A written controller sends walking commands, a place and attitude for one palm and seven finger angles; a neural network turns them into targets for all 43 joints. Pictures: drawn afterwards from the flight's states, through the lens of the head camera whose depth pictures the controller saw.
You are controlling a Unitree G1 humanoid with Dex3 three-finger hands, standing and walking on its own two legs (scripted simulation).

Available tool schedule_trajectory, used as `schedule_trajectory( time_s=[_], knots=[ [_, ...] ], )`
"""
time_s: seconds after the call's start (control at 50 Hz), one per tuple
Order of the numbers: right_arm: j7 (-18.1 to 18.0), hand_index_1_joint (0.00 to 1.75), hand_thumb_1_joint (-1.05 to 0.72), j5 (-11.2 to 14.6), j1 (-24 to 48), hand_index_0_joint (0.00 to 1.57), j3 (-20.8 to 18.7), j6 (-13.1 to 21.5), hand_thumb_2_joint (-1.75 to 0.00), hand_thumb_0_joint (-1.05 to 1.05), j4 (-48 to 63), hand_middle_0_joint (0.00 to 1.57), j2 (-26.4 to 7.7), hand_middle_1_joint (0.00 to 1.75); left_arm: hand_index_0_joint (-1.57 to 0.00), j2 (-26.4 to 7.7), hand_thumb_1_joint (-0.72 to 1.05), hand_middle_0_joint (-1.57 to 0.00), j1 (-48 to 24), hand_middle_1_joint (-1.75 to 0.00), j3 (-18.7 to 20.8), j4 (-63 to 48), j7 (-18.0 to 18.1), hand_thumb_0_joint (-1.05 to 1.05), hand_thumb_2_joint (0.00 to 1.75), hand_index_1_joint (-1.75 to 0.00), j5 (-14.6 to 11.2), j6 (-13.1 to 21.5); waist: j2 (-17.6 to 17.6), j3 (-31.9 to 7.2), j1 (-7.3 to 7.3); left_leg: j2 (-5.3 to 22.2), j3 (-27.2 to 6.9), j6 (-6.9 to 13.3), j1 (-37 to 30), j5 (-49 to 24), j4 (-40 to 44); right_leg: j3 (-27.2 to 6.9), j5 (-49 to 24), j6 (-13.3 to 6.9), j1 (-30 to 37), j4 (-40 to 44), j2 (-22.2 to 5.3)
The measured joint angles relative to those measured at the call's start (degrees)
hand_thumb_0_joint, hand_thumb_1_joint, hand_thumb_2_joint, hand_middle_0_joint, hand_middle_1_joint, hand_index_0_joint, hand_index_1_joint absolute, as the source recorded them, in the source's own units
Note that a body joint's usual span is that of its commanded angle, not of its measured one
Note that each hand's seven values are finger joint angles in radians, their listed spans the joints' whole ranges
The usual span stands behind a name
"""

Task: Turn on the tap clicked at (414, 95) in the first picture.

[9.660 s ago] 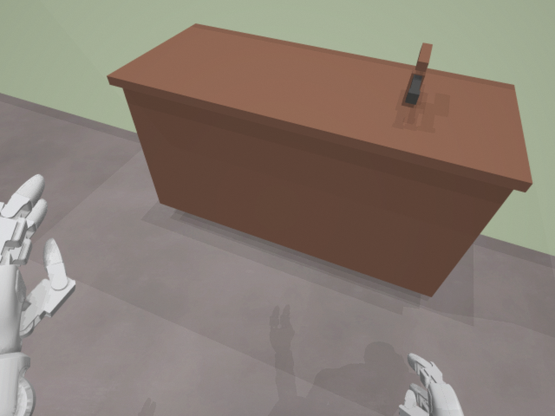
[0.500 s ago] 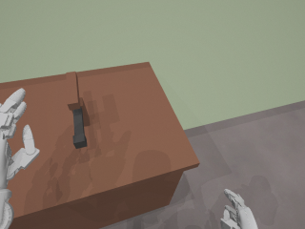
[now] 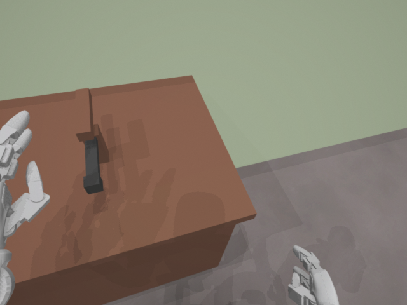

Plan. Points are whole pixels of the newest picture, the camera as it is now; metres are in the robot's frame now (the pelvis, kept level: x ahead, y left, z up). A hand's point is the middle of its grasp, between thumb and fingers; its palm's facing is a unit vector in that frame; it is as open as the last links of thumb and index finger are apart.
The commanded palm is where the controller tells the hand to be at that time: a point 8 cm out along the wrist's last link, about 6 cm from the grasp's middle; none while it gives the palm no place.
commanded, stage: shuffle to correct the standing spot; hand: left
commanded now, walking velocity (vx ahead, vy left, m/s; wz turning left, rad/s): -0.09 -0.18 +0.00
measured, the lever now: (93, 183) +0.31 +0.24 +0.04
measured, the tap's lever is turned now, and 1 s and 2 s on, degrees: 0 0 0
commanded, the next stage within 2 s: none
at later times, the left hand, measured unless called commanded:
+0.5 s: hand (69, 205) +0.22 +0.21 +0.16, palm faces +0.31 -0.86 -0.41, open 7.4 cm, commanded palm +0.15 +0.25 +0.17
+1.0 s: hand (63, 207) +0.21 +0.22 +0.16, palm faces +0.31 -0.85 -0.42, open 7.4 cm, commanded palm +0.15 +0.25 +0.17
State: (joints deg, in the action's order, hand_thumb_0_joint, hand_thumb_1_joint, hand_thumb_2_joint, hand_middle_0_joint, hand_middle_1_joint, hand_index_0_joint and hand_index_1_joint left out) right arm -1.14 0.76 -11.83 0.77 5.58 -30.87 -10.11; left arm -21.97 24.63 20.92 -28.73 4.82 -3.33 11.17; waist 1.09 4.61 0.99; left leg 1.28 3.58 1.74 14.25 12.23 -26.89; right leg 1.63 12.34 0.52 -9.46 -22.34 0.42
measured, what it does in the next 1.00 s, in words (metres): stands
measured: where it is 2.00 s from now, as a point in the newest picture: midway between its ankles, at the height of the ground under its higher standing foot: outside the picture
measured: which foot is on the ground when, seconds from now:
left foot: down 0.00-1.00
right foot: down 0.00-1.00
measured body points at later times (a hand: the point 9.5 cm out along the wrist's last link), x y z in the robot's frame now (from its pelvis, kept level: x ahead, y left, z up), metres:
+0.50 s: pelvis -0.01 -0.03 -0.01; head +0.03 -0.01 +0.44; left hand +0.19 +0.25 +0.18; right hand +0.16 -0.28 -0.08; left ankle +0.02 +0.09 -0.74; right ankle +0.00 -0.13 -0.74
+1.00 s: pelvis -0.01 -0.03 -0.01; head +0.03 -0.01 +0.44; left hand +0.19 +0.26 +0.18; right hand +0.17 -0.26 -0.08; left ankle +0.02 +0.09 -0.74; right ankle +0.00 -0.13 -0.74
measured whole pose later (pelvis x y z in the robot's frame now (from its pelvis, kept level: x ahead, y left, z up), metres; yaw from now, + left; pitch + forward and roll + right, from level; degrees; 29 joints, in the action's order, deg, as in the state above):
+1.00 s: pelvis -0.01 -0.03 -0.01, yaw +0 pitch +0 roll -2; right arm -2.0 0.9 -12.2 -0.5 5.2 -30.8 -10.8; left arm -24.0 27.0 22.5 -31.9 4.2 -5.0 9.1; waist 0.2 4.7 0.4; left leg 4.4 1.6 -0.7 18.7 14.2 -32.7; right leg 3.3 14.1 -2.1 -13.2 -26.9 3.4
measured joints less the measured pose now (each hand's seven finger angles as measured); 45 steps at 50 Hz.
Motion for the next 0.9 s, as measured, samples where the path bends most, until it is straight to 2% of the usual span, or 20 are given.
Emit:
schedule_trajectory(
  time_s=[0.16,0.36,0.48,0.6,0.9],
  knots=[
    [-0.3,0.3,-0.9,0.2,-0.4,0.2,-0.9,-0.1,-0.9,0.01,0.0,0.2,-0.8,0.3,-0.21,-0.4,0.89,-0.21,1.2,-0.3,0.5,-0.8,-0.6,0.01,0.89,-0.3,-0.9,-0.6,-1.1,0.3,-0.02,1.7,-0.7,-1.3,1.8,0.5,-2.0,0.5,0.3,-1.4,-1.5,-1.4,1.7],
    [-1.1,0.3,-0.9,0.4,-0.8,0.2,-2.2,-0.3,-0.9,0.01,-0.6,0.2,-2.3,0.3,-0.21,-0.7,0.89,-0.21,2.5,-0.3,0.6,-1.8,-0.6,0.01,0.89,-0.3,-1.8,-1.5,-1.4,-0.6,-1.01,2.8,-1.4,-2.3,4.2,2.0,-5.5,1.1,2.1,-2.7,-4.0,-5.3,2.7],
    [-1.4,0.3,-0.9,0.3,-1.2,0.2,-2.3,-0.4,-0.9,0.01,-0.9,0.2,-2.2,0.3,-0.21,-1.4,0.89,-0.21,2.8,-0.3,1.1,-2.4,-0.4,0.01,0.89,-0.3,-1.9,-1.6,-0.6,-0.8,-1.33,2.7,-1.4,-2.4,4.3,2.3,-5.9,1.1,2.9,-2.6,-4.5,-6.4,2.5],
    [-1.1,0.3,-0.9,0.1,-1.1,0.2,-1.8,-0.2,-0.9,0.01,-0.4,0.2,-1.4,0.3,-0.21,-2.3,0.89,-0.21,2.5,-0.3,1.8,-2.8,-0.7,0.01,0.89,-0.3,-1.6,-1.4,-0.7,-0.3,-0.95,3.0,-1.6,-2.5,4.3,1.8,-5.4,1.3,2.1,-2.6,-4.1,-5.2,2.9],
    [-1.1,0.3,-0.9,0.0,-0.4,0.2,-1.2,-0.5,-0.9,0.01,-0.4,0.2,-0.6,0.3,-0.21,-1.9,0.89,-0.21,2.4,-0.3,1.3,-3.1,-0.6,0.01,0.89,-0.3,-1.7,-2.1,-0.7,-0.1,-0.55,2.8,-1.7,-2.3,4.4,2.2,-5.9,1.4,2.3,-2.5,-4.1,-5.5,2.7]
  ],
)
